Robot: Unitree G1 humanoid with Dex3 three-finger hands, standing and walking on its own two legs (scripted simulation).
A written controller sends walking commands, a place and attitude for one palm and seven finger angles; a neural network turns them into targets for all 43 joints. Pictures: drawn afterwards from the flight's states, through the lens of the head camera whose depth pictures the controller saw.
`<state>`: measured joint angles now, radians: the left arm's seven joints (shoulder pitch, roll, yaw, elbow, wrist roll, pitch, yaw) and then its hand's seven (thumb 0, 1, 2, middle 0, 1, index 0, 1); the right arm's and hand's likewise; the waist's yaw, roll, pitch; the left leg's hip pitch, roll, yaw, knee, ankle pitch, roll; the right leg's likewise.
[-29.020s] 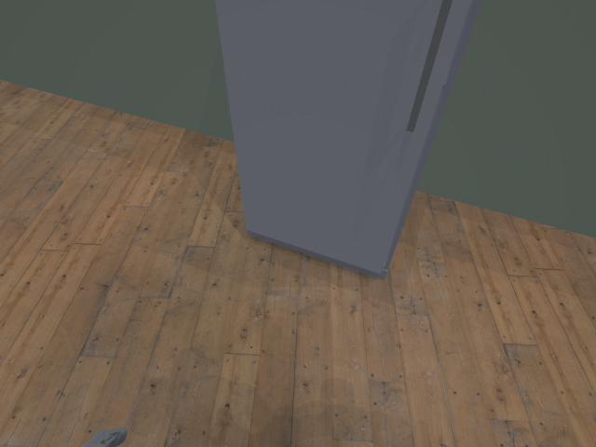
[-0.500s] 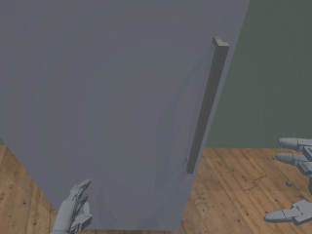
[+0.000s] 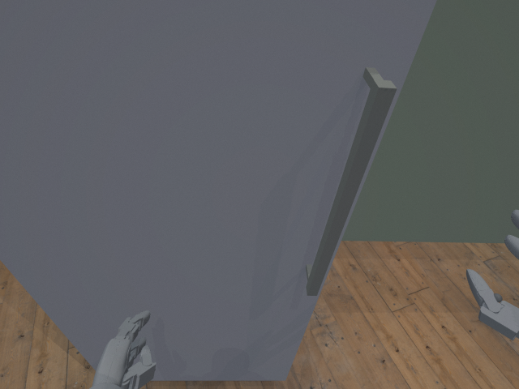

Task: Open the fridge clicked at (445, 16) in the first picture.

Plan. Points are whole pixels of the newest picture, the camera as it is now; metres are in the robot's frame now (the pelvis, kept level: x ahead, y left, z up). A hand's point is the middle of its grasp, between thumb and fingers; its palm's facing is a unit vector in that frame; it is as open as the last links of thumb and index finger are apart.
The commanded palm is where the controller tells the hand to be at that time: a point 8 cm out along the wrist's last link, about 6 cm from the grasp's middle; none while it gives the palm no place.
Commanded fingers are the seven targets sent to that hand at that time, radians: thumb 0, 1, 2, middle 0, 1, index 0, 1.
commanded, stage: draw the hand back to the body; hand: right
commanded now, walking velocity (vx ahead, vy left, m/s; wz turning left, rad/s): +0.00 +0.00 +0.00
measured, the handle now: (334, 209) +0.31 -0.09 +0.17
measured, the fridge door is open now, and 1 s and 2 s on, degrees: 1 1 1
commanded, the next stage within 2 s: step back with the hand held close in 0.46 s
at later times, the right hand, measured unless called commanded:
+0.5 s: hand (499, 301) +0.18 -0.26 +0.17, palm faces +0.47 +0.80 -0.38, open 7.4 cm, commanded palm +0.13 -0.29 +0.18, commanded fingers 0.00 -0.90 -0.90 0.20 0.30 0.20 0.30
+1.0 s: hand out of the picture +0.15 -0.27 +0.16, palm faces +0.41 +0.78 -0.47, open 7.4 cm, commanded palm +0.09 -0.31 +0.18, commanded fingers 0.00 -0.90 -0.90 0.20 0.30 0.20 0.30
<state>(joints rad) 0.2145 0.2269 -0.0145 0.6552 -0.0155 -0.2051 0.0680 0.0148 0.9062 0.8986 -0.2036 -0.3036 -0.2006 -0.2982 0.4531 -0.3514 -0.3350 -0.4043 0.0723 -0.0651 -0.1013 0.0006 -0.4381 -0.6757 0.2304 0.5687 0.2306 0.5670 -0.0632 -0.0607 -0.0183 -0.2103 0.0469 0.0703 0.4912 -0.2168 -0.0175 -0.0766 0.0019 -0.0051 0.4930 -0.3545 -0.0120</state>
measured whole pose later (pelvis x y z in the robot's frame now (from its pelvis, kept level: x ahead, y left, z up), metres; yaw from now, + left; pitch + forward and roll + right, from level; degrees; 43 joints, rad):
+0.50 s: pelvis +0.00 +0.01 +0.00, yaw +0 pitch -5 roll +0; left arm 0.21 0.22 -0.02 0.66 -0.02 -0.18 0.07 0.01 0.91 0.90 -0.20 -0.30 -0.20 -0.30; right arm 0.44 -0.34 -0.33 -0.39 0.07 -0.06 -0.11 0.01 -0.88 -0.89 0.21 0.31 0.21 0.30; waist -0.07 -0.06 -0.01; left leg -0.18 0.04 0.08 0.47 -0.20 -0.01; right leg -0.05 0.00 0.00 0.47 -0.34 -0.01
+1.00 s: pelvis -0.05 -0.01 -0.01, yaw +0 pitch -1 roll -1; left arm 0.21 0.21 0.01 0.57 -0.01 -0.05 0.08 0.01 0.91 0.90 -0.20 -0.30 -0.20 -0.30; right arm 0.55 -0.43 -0.42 -0.51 0.04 -0.16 -0.14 0.01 -0.89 -0.89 0.22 0.30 0.22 0.30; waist -0.01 0.04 0.03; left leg -0.36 0.08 0.04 0.53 -0.15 -0.03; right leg -0.23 0.03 -0.03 0.57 -0.31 -0.03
